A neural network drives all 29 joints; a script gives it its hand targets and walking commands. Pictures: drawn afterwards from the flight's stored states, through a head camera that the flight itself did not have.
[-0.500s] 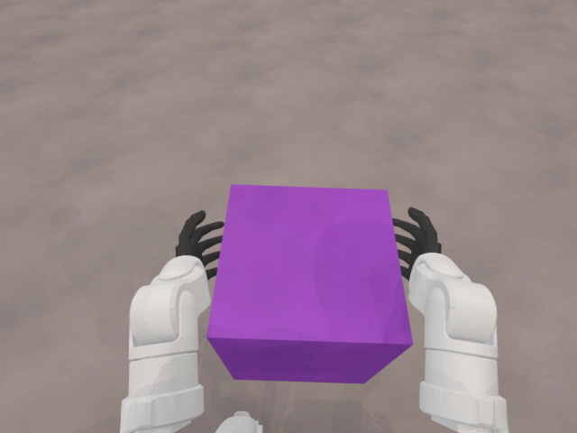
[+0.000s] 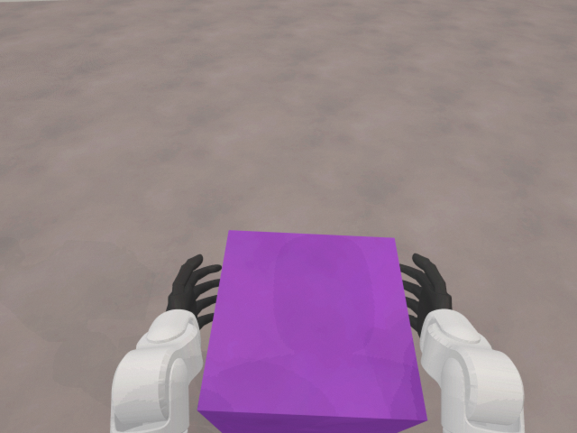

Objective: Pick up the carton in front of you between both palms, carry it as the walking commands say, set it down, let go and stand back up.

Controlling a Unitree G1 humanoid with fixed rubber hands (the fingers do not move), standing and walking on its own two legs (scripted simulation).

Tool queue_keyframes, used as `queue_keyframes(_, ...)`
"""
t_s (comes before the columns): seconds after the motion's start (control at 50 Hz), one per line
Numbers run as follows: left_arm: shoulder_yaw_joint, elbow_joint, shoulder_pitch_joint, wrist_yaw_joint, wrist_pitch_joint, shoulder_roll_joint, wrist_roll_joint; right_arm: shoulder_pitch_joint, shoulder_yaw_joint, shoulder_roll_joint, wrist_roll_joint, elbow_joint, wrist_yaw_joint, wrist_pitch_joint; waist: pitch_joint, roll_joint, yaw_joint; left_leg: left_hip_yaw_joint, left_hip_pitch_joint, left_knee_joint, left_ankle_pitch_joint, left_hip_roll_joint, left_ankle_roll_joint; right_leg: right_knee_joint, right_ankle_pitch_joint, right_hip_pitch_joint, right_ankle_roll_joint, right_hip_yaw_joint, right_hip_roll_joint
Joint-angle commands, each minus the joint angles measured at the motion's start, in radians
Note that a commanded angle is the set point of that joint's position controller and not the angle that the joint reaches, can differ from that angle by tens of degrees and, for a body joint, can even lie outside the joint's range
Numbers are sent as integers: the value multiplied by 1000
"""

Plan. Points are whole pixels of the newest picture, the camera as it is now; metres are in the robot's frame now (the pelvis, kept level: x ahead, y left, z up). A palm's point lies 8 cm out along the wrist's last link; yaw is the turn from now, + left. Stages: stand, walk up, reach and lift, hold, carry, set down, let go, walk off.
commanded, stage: carry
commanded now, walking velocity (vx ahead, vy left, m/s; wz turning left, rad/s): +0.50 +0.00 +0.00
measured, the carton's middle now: (304, 345) +0.26 +0.00 +0.01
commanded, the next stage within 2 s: none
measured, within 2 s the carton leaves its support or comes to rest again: neither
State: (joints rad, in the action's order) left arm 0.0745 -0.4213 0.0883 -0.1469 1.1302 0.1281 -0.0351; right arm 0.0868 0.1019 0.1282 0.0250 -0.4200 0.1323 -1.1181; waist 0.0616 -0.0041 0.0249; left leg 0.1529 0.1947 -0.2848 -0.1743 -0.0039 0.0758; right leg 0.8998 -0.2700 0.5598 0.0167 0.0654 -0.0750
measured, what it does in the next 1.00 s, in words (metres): walks ahead: right foot, then left foot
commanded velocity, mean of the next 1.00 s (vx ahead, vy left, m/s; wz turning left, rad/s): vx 0.14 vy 0.00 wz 0.00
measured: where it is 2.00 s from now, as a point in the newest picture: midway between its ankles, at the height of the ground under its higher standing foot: (296, 401)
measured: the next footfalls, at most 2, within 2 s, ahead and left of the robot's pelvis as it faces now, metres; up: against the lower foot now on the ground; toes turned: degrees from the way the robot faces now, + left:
right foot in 0.26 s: +0.37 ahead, -0.14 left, +0.00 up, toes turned -4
left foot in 0.68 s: +0.50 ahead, +0.09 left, +0.00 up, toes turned -14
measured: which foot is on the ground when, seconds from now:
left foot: down 0.00-0.28, up 0.30-0.66, down 0.68-1.00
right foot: up 0.00-0.24, down 0.26-1.00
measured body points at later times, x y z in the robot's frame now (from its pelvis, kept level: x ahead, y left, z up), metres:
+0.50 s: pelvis +0.30 -0.06 +0.00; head +0.30 -0.08 +0.45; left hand +0.54 +0.11 +0.07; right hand +0.56 -0.20 +0.06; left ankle +0.32 +0.08 -0.70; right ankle +0.33 -0.13 -0.75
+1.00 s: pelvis +0.45 -0.02 -0.02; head +0.43 -0.02 +0.43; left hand +0.70 +0.12 +0.07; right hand +0.70 -0.18 +0.07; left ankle +0.47 +0.07 -0.75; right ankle +0.33 -0.13 -0.75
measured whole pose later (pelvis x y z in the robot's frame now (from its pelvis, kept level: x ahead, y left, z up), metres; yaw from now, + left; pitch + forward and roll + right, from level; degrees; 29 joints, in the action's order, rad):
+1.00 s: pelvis +0.45 -0.02 -0.02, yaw +0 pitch +4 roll +1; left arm 0.05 -0.50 0.01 -0.13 1.22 0.13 -0.05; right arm 0.02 0.06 0.13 0.04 -0.48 0.12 -1.19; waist 0.13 0.03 0.01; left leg 0.22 0.37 -0.54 -0.24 -0.05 0.04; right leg 0.49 -0.43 0.12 0.03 0.14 -0.08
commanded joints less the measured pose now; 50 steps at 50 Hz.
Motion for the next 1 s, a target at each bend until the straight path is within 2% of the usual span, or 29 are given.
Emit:
queue_keyframes(0.0, -650, -154, 322, 101, 1, 883, 223, 326, -664, 851, -272, -161, -131, -25, 261, -138, -10, -168, -285, 102, 308, -236, 57, -145, 92, 68, 19, 49, -10)
queue_keyframes(0.06, -660, -184, 296, 105, 34, 823, 228, 272, -651, 782, -255, -168, -135, -53, 182, -144, -6, -122, -272, 108, 353, -217, 44, -259, 178, 66, 14, 91, -1)
queue_keyframes(0.16, -651, -196, 296, 102, 82, 711, 246, 251, -632, 683, -232, -163, -111, -90, 68, -162, -5, -75, -255, 86, 419, -229, 17, -382, 246, 6, -28, 124, 10)
queue_keyframes(0.2, -633, -180, 278, 98, 92, 684, 245, 260, -632, 665, -228, -164, -101, -101, 104, -165, -20, -25, -222, -41, 558, -221, -6, -421, 221, -168, -45, 167, 50)
queue_keyframes(0.22, -621, -164, 258, 96, 93, 675, 243, 261, -634, 657, -228, -165, -96, -106, 151, -129, -35, 27, -164, -184, 575, -185, -34, -456, 178, -338, -46, 201, 90)
queue_keyframes(0.24, -607, -152, 242, 94, 94, 668, 237, 261, -634, 643, -226, -164, -92, -109, 219, -59, -49, 45, -31, -375, 413, -149, -61, -451, 109, -546, -50, 120, 34)
queue_keyframes(0.26, -589, -137, 250, 93, 90, 653, 228, 267, -650, 646, -231, -183, -89, -114, 312, 187, -55, 23, 243, -699, 146, -52, -113, -534, -45, -759, -177, -352, -257)
queue_keyframes(0.28, -588, -113, 228, 95, 85, 682, 235, 283, -663, 650, -240, -192, -93, -114, 317, 331, -53, -44, 419, -903, -289, 46, -119, -688, 60, -794, -253, -624, -349)
queue_keyframes(0.3, -596, -133, 241, 105, 80, 714, 241, 294, -682, 698, -251, -174, -99, -105, 297, 239, -44, -136, 464, -1021, -303, -22, -87, -657, 236, -757, -249, -520, -350)
queue_keyframes(0.32, -610, -135, 258, 116, 69, 761, 248, 297, -683, 743, -250, -165, -109, -93, 299, 164, -43, -150, 454, -1027, -272, -64, -66, -624, 392, -690, -228, -408, -319)
queue_keyframes(0.34, -624, -140, 280, 128, 57, 800, 253, 302, -691, 789, -249, -154, -117, -80, 278, 80, -39, -158, 415, -966, -222, -99, -60, -624, 481, -597, -194, -304, -295)
queue_keyframes(0.36, -636, -142, 300, 138, 45, 828, 258, 296, -697, 825, -242, -140, -124, -67, 275, 63, -32, -161, 370, -881, -181, -124, -62, -644, 461, -537, -155, -215, -273)
queue_keyframes(0.38, -648, -138, 303, 147, 34, 847, 264, 286, -699, 848, -232, -130, -128, -55, 278, 79, -29, -131, 325, -808, -154, -116, -67, -656, 453, -499, -132, -141, -246)
queue_keyframes(0.42, -658, -132, 289, 161, 17, 854, 267, 257, -701, 869, -213, -109, -129, -34, 275, 113, -28, -87, 276, -676, -137, -95, -88, -670, 474, -455, -130, -55, -217)
queue_keyframes(0.48, -663, -137, 262, 171, 2, 834, 270, 232, -704, 867, -196, -115, -123, -17, 263, 145, -28, -45, 232, -455, -86, -72, -108, -657, 540, -452, -133, 33, -189)
queue_keyframes(0.52, -658, -152, 239, 167, 2, 807, 264, 236, -709, 846, -200, -143, -117, -19, 251, 171, -33, -21, 212, -377, -21, -60, -105, -637, 570, -454, -127, 55, -184)
queue_keyframes(0.56, -651, -175, 239, 156, 9, 780, 260, 257, -713, 816, -214, -176, -112, -27, 234, 170, -37, -7, 192, -320, 47, -56, -104, -612, 569, -452, -118, 68, -176)
queue_keyframes(0.6, -639, -187, 235, 141, 24, 744, 252, 260, -706, 772, -225, -189, -106, -45, 215, 154, -39, 10, 150, -238, 114, -57, -102, -565, 532, -448, -100, 76, -160)
queue_keyframes(0.64, -625, -180, 233, 123, 45, 695, 237, 245, -683, 713, -226, -182, -99, -66, 187, 107, -31, 17, 53, -85, 256, -74, -103, -483, 477, -421, -60, 84, -130)
queue_keyframes(0.66, -616, -168, 227, 113, 56, 671, 228, 233, -667, 679, -226, -175, -95, -79, 194, 78, -32, -19, -32, -81, 342, -124, -101, -440, 405, -374, -41, 79, -123)
queue_keyframes(0.68, -610, -158, 223, 103, 67, 647, 221, 232, -649, 643, -223, -167, -91, -91, 205, -15, -42, -100, -130, -145, 689, -215, -77, -386, 261, -292, -12, 82, -93)
queue_keyframes(0.7, -615, -172, 225, 94, 79, 635, 221, 241, -638, 633, -226, -146, -88, -96, 252, -87, -38, -145, -212, -200, 787, -273, -12, -406, 135, -254, 7, 44, -76)
queue_keyframes(0.72, -618, -187, 232, 92, 91, 626, 228, 214, -626, 647, -227, -115, -86, -97, 264, -146, -36, -178, -149, -163, 705, -275, 7, -424, 41, -304, 13, 39, -61)
queue_keyframes(0.74, -627, -187, 262, 92, 97, 638, 235, 214, -615, 664, -226, -103, -87, -98, 259, -128, -34, -164, -111, -149, 655, -254, 0, -435, 71, -349, 14, 31, -64)
queue_keyframes(0.76, -634, -177, 281, 94, 99, 653, 240, 217, -607, 681, -223, -91, -88, -98, 256, -96, -32, -142, -94, -164, 646, -235, -10, -440, 124, -379, 15, 26, -69)
queue_keyframes(0.8, -646, -170, 298, 102, 93, 691, 252, 231, -607, 711, -222, -93, -93, -92, 266, -71, -29, -103, -81, -195, 631, -206, -33, -440, 239, -411, 18, 29, -79)
queue_keyframes(0.86, -658, -180, 307, 113, 78, 743, 264, 264, -632, 759, -236, -125, -102, -80, 313, -31, -27, -82, -106, -241, 653, -191, -27, -421, 350, -427, 18, 33, -80)
queue_keyframes(0.92, -654, -180, 292, 119, 68, 763, 259, 278, -655, 778, -246, -148, -107, -74, 326, -7, -27, -76, -108, -262, 675, -187, -21, -412, 392, -434, 20, 37, -75)
queue_keyframes(0.98, -645, -177, 274, 120, 64, 762, 249, 277, -669, 777, -249, -159, -110, -72, 319, 7, -27, -68, -86, -273, 644, -179, -23, -409, 431, -445, 18, 39, -77)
